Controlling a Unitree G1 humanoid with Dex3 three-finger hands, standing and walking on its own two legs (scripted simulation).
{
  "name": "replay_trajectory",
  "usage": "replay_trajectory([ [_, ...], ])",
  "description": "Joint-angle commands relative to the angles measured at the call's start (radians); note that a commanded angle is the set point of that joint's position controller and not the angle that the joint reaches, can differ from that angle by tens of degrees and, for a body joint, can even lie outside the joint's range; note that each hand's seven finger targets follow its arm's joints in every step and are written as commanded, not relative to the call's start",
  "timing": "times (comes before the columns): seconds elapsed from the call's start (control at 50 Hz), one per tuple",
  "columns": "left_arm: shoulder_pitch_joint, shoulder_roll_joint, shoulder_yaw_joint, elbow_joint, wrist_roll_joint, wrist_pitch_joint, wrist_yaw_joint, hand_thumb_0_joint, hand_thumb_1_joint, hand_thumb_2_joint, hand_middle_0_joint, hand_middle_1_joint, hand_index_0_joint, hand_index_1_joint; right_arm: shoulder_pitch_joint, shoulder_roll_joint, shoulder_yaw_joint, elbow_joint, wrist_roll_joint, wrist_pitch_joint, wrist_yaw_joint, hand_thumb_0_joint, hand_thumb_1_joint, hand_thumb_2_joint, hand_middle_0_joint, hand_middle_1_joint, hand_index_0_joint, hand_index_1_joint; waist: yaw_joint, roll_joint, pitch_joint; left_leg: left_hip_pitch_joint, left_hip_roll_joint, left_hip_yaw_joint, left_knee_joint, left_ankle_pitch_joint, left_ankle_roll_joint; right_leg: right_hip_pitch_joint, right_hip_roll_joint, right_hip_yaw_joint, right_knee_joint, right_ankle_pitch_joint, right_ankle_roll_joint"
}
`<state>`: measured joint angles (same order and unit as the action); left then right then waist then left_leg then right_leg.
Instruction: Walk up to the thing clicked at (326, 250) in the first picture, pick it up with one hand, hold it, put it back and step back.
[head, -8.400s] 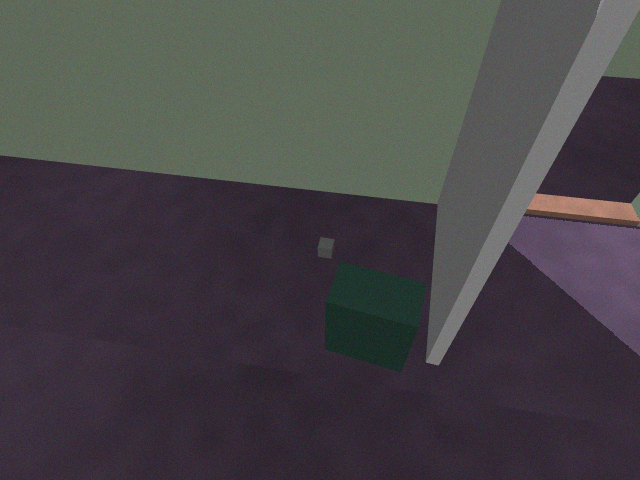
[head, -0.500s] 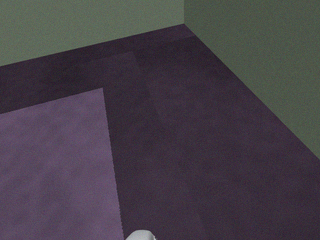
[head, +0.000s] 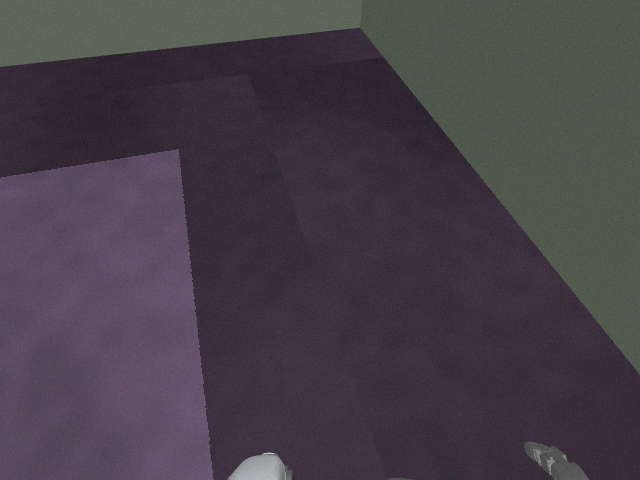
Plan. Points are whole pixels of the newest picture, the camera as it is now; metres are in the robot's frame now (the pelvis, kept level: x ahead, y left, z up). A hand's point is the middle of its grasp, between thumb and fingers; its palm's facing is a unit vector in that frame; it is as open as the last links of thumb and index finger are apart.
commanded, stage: walk up
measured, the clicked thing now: out of the picture -0.22 -0.88 -0.73
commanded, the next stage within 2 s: stand in 0.82 s
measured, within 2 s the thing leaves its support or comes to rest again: neither
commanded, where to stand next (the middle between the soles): +0.08 +0.00 m, yaw +0 degrees
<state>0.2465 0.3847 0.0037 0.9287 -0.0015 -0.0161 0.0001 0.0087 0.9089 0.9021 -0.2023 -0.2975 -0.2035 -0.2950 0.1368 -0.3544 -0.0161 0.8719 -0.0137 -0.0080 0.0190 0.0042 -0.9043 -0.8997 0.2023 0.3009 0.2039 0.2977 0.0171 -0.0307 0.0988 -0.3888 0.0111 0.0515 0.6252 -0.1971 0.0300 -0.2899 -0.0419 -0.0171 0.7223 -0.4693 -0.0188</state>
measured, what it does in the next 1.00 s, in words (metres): stands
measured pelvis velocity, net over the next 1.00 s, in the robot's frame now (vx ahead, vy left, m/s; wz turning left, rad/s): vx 0.04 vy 0.00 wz -0.02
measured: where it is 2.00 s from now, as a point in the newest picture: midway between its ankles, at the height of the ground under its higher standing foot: outside the picture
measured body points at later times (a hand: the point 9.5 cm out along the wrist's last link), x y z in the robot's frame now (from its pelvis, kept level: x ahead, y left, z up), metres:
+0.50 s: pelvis +0.03 +0.00 +0.02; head +0.04 +0.00 +0.47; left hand +0.12 +0.30 -0.10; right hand +0.10 -0.31 -0.11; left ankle +0.09 +0.11 -0.72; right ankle +0.01 -0.13 -0.72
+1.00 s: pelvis +0.04 +0.00 +0.03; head +0.05 +0.01 +0.48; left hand +0.13 +0.30 -0.11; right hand +0.12 -0.30 -0.10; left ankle +0.09 +0.11 -0.72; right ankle +0.01 -0.14 -0.72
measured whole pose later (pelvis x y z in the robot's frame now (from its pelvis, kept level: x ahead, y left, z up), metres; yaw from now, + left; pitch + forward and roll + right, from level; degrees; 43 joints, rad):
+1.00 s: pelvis +0.04 +0.00 +0.03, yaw -1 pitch -2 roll +0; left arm 0.10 0.36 0.00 1.15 0.01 -0.01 -0.01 0.01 0.91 0.90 -0.20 -0.30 -0.20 -0.29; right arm 0.07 -0.34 -0.01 1.16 0.00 -0.01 0.01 0.00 -0.91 -0.90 0.20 0.30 0.20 0.30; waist 0.00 0.00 0.04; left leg -0.18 0.01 0.06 0.33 -0.11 0.02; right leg -0.06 -0.03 -0.01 0.31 -0.22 0.03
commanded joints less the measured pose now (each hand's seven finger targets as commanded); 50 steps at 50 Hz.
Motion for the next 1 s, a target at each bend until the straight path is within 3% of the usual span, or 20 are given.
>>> replay_trajectory([
  [0.0,0.131,0.186,0.062,0.040,0.014,-0.032,0.032,0.000,0.900,0.900,-0.200,-0.300,-0.200,-0.300,-0.059,-0.237,-0.059,-0.054,0.010,0.001,-0.009,0.000,-0.900,-0.900,0.200,0.300,0.200,0.300,0.027,0.160,-0.145,0.026,0.197,-0.224,-0.168,-0.109,0.104,0.136,0.015,-0.006,-0.244,0.200,-0.002],
  [0.02,0.103,0.210,0.067,0.037,0.022,-0.038,0.035,0.000,0.900,0.900,-0.200,-0.300,-0.200,-0.300,-0.064,-0.202,-0.047,-0.051,0.018,0.002,-0.008,0.000,-0.900,-0.900,0.200,0.300,0.200,0.300,0.024,0.085,-0.127,-0.011,0.164,-0.193,-0.142,-0.142,0.062,0.134,-0.040,0.080,-0.294,0.196,-0.022],
  [0.04,0.037,0.260,0.072,0.015,0.030,-0.046,0.033,0.000,0.900,0.900,-0.200,-0.300,-0.200,-0.300,-0.063,-0.184,-0.045,-0.041,0.024,0.007,-0.005,0.000,-0.900,-0.900,0.200,0.300,0.200,0.300,-0.004,-0.009,-0.073,0.021,0.089,-0.156,-0.105,-0.215,0.016,-0.017,-0.141,0.262,-0.374,0.046,-0.067],
  [0.06,-0.063,0.288,0.070,-0.002,0.031,-0.041,0.025,0.000,0.900,0.900,-0.200,-0.300,-0.200,-0.300,-0.043,-0.200,-0.054,-0.008,0.021,0.010,-0.008,0.000,-0.900,-0.900,0.200,0.300,0.200,0.300,-0.045,-0.058,-0.023,0.138,0.052,-0.116,-0.081,-0.249,0.003,-0.179,-0.184,0.290,-0.396,-0.070,-0.097],
  [0.08,-0.115,0.250,0.055,-0.009,0.026,-0.038,0.020,0.000,0.900,0.900,-0.200,-0.300,-0.200,-0.300,-0.019,-0.214,-0.059,0.022,0.012,0.007,-0.007,0.000,-0.900,-0.900,0.200,0.300,0.200,0.300,-0.069,-0.030,0.001,0.224,0.075,-0.138,-0.107,-0.224,0.005,-0.259,-0.165,0.247,-0.385,-0.122,-0.077],
  [0.1,-0.104,0.209,0.043,-0.003,0.017,-0.041,0.017,0.000,0.900,0.900,-0.200,-0.300,-0.200,-0.300,-0.044,-0.237,-0.060,0.027,0.010,-0.001,-0.005,0.000,-0.900,-0.900,0.200,0.300,0.200,0.300,-0.058,0.030,-0.010,0.232,0.117,-0.200,-0.179,-0.219,0.022,-0.234,-0.108,0.174,-0.363,-0.061,-0.044],
  [0.12,-0.085,0.193,0.039,0.018,0.011,-0.048,0.018,0.000,0.900,0.900,-0.200,-0.300,-0.200,-0.300,-0.071,-0.232,-0.055,0.036,0.015,-0.008,0.000,0.000,-0.900,-0.900,0.200,0.300,0.200,0.300,-0.035,0.031,-0.036,0.198,0.131,-0.209,-0.190,-0.168,0.034,-0.127,-0.069,0.122,-0.345,0.048,-0.031],
  [0.14,-0.056,0.190,0.037,0.039,0.011,-0.055,0.018,0.000,0.900,0.900,-0.200,-0.300,-0.200,-0.300,-0.091,-0.218,-0.048,0.044,0.015,-0.011,0.003,0.000,-0.900,-0.900,0.200,0.300,0.200,0.300,-0.019,0.015,-0.071,0.189,0.129,-0.191,-0.181,-0.101,0.039,-0.058,-0.071,0.119,-0.349,0.151,-0.030],
  [0.16,-0.064,0.204,0.040,0.044,0.014,-0.060,0.016,0.000,0.900,0.900,-0.200,-0.300,-0.200,-0.300,-0.085,-0.212,-0.044,0.052,0.015,-0.013,0.003,0.000,-0.900,-0.900,0.200,0.300,0.200,0.300,-0.024,-0.023,-0.096,0.195,0.112,-0.160,-0.171,-0.053,0.034,-0.016,-0.082,0.132,-0.352,0.231,-0.031],
  [0.2,-0.091,0.220,0.043,0.044,0.009,-0.057,0.013,0.000,0.900,0.900,-0.200,-0.300,-0.200,-0.300,-0.073,-0.215,-0.039,0.073,0.014,-0.017,0.000,0.000,-0.900,-0.900,0.200,0.300,0.200,0.300,-0.029,-0.036,-0.096,0.211,0.097,-0.143,-0.197,-0.059,0.023,-0.022,-0.103,0.158,-0.365,0.225,-0.027],
  [0.24,-0.104,0.209,0.039,0.061,0.005,-0.052,0.014,0.000,0.900,0.900,-0.200,-0.300,-0.200,-0.300,-0.086,-0.217,-0.037,0.097,0.017,-0.017,0.001,0.000,-0.900,-0.900,0.200,0.300,0.200,0.300,-0.024,-0.008,-0.074,0.201,0.107,-0.155,-0.223,-0.016,0.015,0.013,-0.090,0.128,-0.366,0.232,-0.021],
  [0.3,-0.104,0.211,0.037,0.081,0.003,-0.051,0.016,0.000,0.900,0.900,-0.200,-0.300,-0.200,-0.300,-0.090,-0.207,-0.030,0.123,0.016,-0.017,0.000,0.000,-0.900,-0.900,0.200,0.300,0.200,0.300,-0.015,-0.018,-0.122,0.241,0.108,-0.131,-0.212,0.121,0.017,0.077,-0.093,0.120,-0.372,0.354,-0.014],
  [0.34,-0.123,0.213,0.036,0.085,0.001,-0.045,0.016,0.000,0.900,0.900,-0.200,-0.300,-0.200,-0.300,-0.091,-0.213,-0.032,0.140,0.015,-0.018,-0.003,0.000,-0.900,-0.900,0.200,0.300,0.200,0.300,-0.016,-0.004,-0.134,0.258,0.111,-0.128,-0.229,0.148,0.013,0.096,-0.094,0.112,-0.366,0.385,-0.011],
  [0.46,-0.152,0.202,0.030,0.119,0.000,-0.029,0.016,0.000,0.900,0.900,-0.200,-0.300,-0.200,-0.300,-0.115,-0.214,-0.029,0.177,0.011,-0.014,-0.006,0.000,-0.900,-0.900,0.200,0.300,0.200,0.300,-0.006,0.042,-0.107,0.228,0.128,-0.154,-0.304,0.054,0.010,0.125,-0.080,0.094,-0.401,0.314,-0.011],
  [0.52,-0.172,0.198,0.029,0.128,0.000,-0.027,0.014,0.000,0.900,0.900,-0.200,-0.300,-0.200,-0.300,-0.110,-0.215,-0.030,0.195,0.009,-0.016,-0.007,0.000,-0.900,-0.900,0.200,0.300,0.200,0.300,-0.011,0.056,-0.115,0.228,0.127,-0.152,-0.325,0.057,0.004,0.151,-0.080,0.093,-0.407,0.330,-0.011],
  [0.72,-0.202,0.190,0.029,0.156,0.007,-0.021,0.014,0.000,0.900,0.900,-0.200,-0.300,-0.200,-0.300,-0.117,-0.215,-0.037,0.212,0.009,-0.021,-0.014,0.000,-0.900,-0.900,0.200,0.300,0.200,0.300,-0.019,0.056,-0.156,0.291,0.133,-0.129,-0.326,0.174,0.008,0.178,-0.084,0.079,-0.431,0.396,0.001],
  [0.78,-0.211,0.191,0.028,0.157,0.008,-0.021,0.014,0.000,0.900,0.900,-0.200,-0.300,-0.200,-0.300,-0.117,-0.215,-0.039,0.215,0.008,-0.019,-0.015,0.000,-0.900,-0.900,0.200,0.300,0.200,0.300,-0.025,0.042,-0.145,0.307,0.127,-0.116,-0.318,0.179,0.003,0.158,-0.090,0.087,-0.441,0.399,0.001],
  [0.8,-0.205,0.174,0.027,0.160,0.011,-0.019,0.012,0.000,0.900,0.900,-0.200,-0.300,-0.200,-0.300,-0.123,-0.200,-0.031,0.218,0.009,-0.025,-0.017,0.000,-0.900,-0.900,0.200,0.300,0.200,0.300,-0.025,0.011,-0.157,0.319,0.144,-0.136,-0.328,0.223,-0.005,0.158,-0.090,0.086,-0.445,0.383,0.009],
  [0.94,-0.186,0.171,0.030,0.169,0.011,-0.017,0.009,0.000,0.900,0.900,-0.200,-0.300,-0.200,-0.300,-0.132,-0.209,-0.032,0.224,0.008,-0.030,-0.020,0.000,-0.900,-0.900,0.200,0.300,0.200,0.300,-0.026,0.039,-0.131,0.312,0.139,-0.134,-0.349,0.164,-0.012,0.150,-0.091,0.090,-0.468,0.342,0.012],
  [0.98,-0.189,0.173,0.032,0.164,0.013,-0.015,0.009,0.000,0.900,0.900,-0.200,-0.300,-0.200,-0.300,-0.132,-0.209,-0.034,0.224,0.006,-0.028,-0.021,0.000,-0.900,-0.900,0.200,0.300,0.200,0.300,-0.028,0.034,-0.122,0.306,0.134,-0.131,-0.357,0.095,-0.013,0.136,-0.091,0.091,-0.479,0.319,0.009],
])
